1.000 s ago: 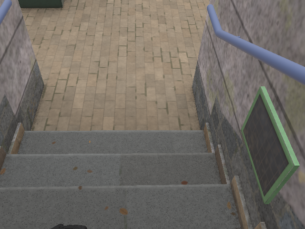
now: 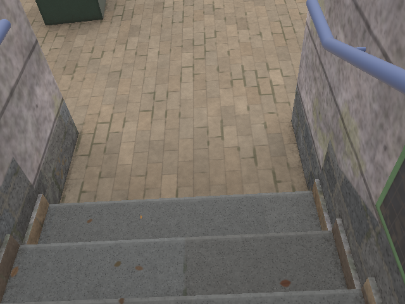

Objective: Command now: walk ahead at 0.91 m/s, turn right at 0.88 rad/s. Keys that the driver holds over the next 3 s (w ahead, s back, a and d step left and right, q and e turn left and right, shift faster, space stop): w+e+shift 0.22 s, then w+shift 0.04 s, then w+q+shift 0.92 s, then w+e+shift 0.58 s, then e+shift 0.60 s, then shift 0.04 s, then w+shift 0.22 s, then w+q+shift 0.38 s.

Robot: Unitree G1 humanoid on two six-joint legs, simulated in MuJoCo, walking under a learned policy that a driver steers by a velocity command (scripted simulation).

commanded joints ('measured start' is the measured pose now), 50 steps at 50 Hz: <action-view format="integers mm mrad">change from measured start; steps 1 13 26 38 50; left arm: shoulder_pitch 418 350 257 -202 145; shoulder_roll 182 -39 -16 32 15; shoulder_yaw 51 -16 -67 -28 -3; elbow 154 157 -50 -101 95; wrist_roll -12 -99 18 -29 -42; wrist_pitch -17 -129 -57 -60 -188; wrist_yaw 30 96 140 71 85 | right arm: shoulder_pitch -65 -398 -137 -2 -339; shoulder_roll -46 -49 -114 -140 -18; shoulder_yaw -5 57 -11 -6 -2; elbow -42 -224 -180 -259 -389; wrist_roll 4 -30 47 16 -6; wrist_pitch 24 -4 50 27 65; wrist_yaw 12 63 28 73 115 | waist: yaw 206 79 106 -23 46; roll -324 61 83 90 -42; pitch -32 44 -98 -5 36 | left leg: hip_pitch -665 -611 -110 -385 -611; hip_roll -97 -140 200 -143 -178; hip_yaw -132 -380 -914 -892 -417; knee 906 -524 -765 -734 -393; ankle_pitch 100 1342 929 477 1195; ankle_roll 146 92 623 382 192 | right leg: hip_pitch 641 29 -592 41 137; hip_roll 47 124 23 54 -143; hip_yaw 70 323 232 187 118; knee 127 27 1308 150 -15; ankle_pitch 37 -87 -791 -360 -611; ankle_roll -141 -42 156 193 87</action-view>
